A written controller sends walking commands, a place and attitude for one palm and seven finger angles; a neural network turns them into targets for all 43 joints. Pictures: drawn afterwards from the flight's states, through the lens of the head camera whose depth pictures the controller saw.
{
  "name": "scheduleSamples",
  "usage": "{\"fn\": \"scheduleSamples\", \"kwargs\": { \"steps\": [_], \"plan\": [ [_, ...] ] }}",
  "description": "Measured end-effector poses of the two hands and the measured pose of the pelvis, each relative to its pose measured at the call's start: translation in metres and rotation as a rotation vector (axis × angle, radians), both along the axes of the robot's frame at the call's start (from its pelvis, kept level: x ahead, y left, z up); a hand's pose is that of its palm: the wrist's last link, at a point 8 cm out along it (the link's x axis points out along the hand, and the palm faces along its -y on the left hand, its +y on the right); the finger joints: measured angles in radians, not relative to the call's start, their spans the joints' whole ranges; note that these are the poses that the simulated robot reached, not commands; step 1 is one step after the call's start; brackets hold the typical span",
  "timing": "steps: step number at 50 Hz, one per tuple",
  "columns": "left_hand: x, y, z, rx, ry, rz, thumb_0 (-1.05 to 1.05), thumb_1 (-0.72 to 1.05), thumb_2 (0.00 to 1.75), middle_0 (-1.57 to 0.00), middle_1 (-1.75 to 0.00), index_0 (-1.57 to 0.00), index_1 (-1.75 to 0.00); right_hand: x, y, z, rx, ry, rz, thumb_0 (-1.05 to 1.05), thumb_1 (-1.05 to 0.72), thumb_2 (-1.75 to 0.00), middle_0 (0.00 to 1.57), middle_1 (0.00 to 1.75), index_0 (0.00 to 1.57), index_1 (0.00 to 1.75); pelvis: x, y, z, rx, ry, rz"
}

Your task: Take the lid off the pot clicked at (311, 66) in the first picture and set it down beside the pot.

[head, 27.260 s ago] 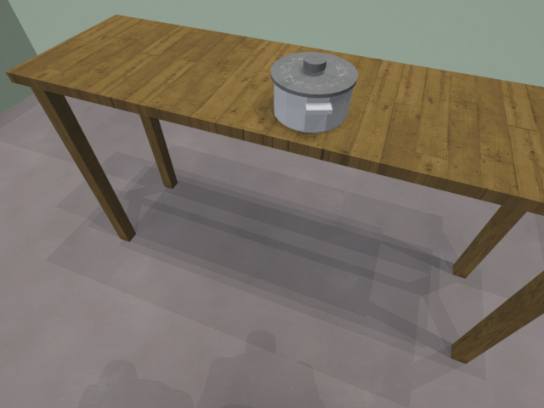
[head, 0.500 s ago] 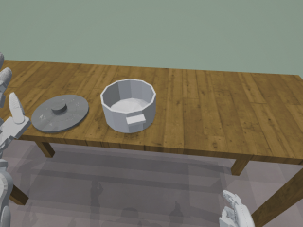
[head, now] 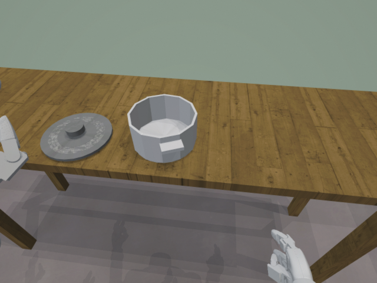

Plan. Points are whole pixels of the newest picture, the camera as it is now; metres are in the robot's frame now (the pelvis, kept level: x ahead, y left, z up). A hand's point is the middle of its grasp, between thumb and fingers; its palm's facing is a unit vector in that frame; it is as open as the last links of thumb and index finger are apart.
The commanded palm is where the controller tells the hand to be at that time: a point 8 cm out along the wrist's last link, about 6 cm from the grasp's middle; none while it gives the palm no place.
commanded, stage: step back with the hand held close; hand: left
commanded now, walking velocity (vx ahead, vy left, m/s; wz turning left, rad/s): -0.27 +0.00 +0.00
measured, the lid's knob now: (75, 128) +0.44 +0.38 +0.06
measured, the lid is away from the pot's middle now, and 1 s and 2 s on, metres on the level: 0.24 0.24 0.24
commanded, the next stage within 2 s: stop stepping back and stand still in 1.32 s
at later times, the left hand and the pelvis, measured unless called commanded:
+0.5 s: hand out of the picture +0.14 +0.25 +0.24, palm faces +0.47 -0.78 -0.41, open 7.4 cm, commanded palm +0.08 +0.30 +0.25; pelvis -0.05 +0.03 -0.02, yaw -1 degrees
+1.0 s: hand out of the picture +0.08 +0.25 +0.24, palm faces +0.37 -0.83 -0.41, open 7.4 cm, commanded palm +0.02 +0.32 +0.25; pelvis -0.12 +0.04 -0.02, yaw -1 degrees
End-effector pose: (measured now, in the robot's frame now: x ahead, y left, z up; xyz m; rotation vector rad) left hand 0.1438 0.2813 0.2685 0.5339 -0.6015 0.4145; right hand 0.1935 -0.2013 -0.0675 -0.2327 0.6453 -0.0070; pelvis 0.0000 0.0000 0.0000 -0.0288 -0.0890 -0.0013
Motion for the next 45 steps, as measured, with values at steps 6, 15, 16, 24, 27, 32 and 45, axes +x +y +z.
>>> {"fn": "scheduleSamples", "kwargs": {
  "steps": [6,15,16,24,27,32,45],
  "plan": [
    [0.016,-0.002,-0.011,0.037,0.059,-0.072,0.01,0.89,0.9,-0.2,-0.3,-0.21,-0.3,-0.013,-0.017,0.002,-0.019,0.036,-0.092,0.01,-0.9,-0.89,0.2,0.3,0.21,0.3,-0.005,0.01,-0.001,-0.002,0.054,-0.021],
    [0.001,0.001,-0.033,0.094,0.171,-0.169,0.02,0.88,0.9,-0.21,-0.3,-0.22,-0.3,-0.057,-0.028,0.004,-0.084,0.082,-0.195,0.01,-0.9,-0.9,0.2,0.3,0.2,0.3,-0.023,0.024,-0.008,0.009,0.077,-0.029],
    [-0.004,0.002,-0.031,0.105,0.158,-0.166,0.02,0.88,0.9,-0.21,-0.3,-0.22,-0.3,-0.062,-0.027,0.003,-0.085,0.083,-0.195,0.01,-0.9,-0.9,0.2,0.3,0.2,0.3,-0.026,0.025,-0.009,0.012,0.075,-0.029],
    [-0.04,0.012,-0.015,0.108,-0.011,-0.07,0.02,0.88,0.9,-0.21,-0.3,-0.22,-0.3,-0.089,-0.008,-0.019,-0.031,0.075,-0.16,0.01,-0.9,-0.9,0.2,0.3,0.2,0.3,-0.05,0.026,-0.019,0.0,0.063,-0.013],
    [-0.048,0.014,-0.016,0.08,-0.04,-0.066,0.01,0.88,0.9,-0.21,-0.3,-0.22,-0.3,-0.101,-0.002,-0.022,-0.018,0.082,-0.157,0.01,-0.9,-0.89,0.2,0.3,0.21,0.3,-0.059,0.027,-0.02,-0.015,0.066,-0.007],
    [-0.059,0.015,-0.022,0.067,-0.053,-0.107,0.01,0.88,0.9,-0.21,-0.3,-0.21,-0.3,-0.12,0.001,-0.021,-0.043,0.082,-0.168,0.02,-0.9,-0.89,0.2,0.3,0.21,0.3,-0.072,0.034,-0.021,-0.031,0.072,-0.007],
    [-0.085,0.018,-0.018,0.098,-0.054,-0.115,0.01,0.88,0.9,-0.21,-0.3,-0.21,-0.3,-0.142,0.004,-0.019,-0.047,0.072,-0.157,0.01,-0.9,-0.89,0.2,0.3,0.21,0.3,-0.106,0.037,-0.018,-0.043,0.113,-0.022]
  ]
}}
